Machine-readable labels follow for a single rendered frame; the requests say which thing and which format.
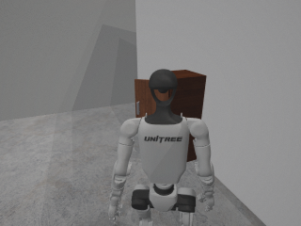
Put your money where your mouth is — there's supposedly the right robot hand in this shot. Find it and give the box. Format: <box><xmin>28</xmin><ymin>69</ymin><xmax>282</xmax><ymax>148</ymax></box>
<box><xmin>197</xmin><ymin>193</ymin><xmax>214</xmax><ymax>212</ymax></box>

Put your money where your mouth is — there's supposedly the handle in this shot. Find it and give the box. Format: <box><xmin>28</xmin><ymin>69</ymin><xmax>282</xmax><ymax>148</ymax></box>
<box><xmin>136</xmin><ymin>101</ymin><xmax>140</xmax><ymax>115</ymax></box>

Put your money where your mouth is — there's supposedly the left robot forearm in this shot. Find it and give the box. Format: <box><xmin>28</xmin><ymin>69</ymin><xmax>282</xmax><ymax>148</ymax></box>
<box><xmin>109</xmin><ymin>160</ymin><xmax>127</xmax><ymax>206</ymax></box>

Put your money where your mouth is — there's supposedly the left robot hand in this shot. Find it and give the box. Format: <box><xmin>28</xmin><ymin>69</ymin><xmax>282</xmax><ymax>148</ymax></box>
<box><xmin>108</xmin><ymin>202</ymin><xmax>126</xmax><ymax>226</ymax></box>

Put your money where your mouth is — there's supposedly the right robot shin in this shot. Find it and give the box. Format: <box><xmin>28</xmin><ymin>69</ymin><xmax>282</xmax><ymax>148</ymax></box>
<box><xmin>182</xmin><ymin>213</ymin><xmax>194</xmax><ymax>226</ymax></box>

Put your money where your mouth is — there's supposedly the robot left upper arm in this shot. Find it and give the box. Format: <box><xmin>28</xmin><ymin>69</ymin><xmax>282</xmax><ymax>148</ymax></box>
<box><xmin>115</xmin><ymin>118</ymin><xmax>142</xmax><ymax>177</ymax></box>

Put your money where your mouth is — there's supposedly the right robot forearm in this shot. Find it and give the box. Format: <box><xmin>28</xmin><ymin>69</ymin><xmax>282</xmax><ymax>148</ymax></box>
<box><xmin>199</xmin><ymin>161</ymin><xmax>214</xmax><ymax>199</ymax></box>

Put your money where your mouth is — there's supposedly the cupboard door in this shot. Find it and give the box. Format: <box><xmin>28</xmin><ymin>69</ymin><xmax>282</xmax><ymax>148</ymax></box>
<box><xmin>135</xmin><ymin>79</ymin><xmax>169</xmax><ymax>118</ymax></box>

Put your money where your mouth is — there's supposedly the left robot thigh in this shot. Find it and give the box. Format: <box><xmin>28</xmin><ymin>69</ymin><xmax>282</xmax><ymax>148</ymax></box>
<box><xmin>131</xmin><ymin>184</ymin><xmax>153</xmax><ymax>226</ymax></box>

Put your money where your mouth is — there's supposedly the robot right upper arm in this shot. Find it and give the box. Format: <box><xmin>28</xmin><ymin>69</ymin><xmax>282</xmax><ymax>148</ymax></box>
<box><xmin>186</xmin><ymin>118</ymin><xmax>213</xmax><ymax>177</ymax></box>

